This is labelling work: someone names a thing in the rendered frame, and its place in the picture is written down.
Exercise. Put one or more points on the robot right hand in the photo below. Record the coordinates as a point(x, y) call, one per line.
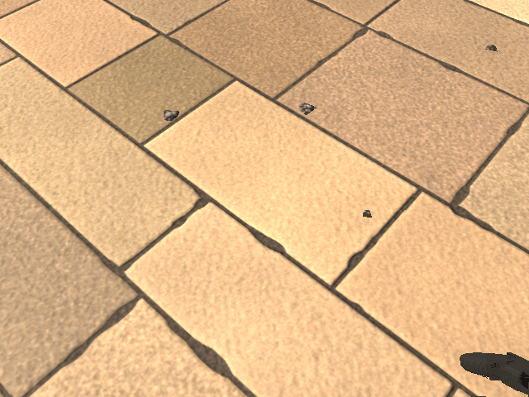
point(511, 369)

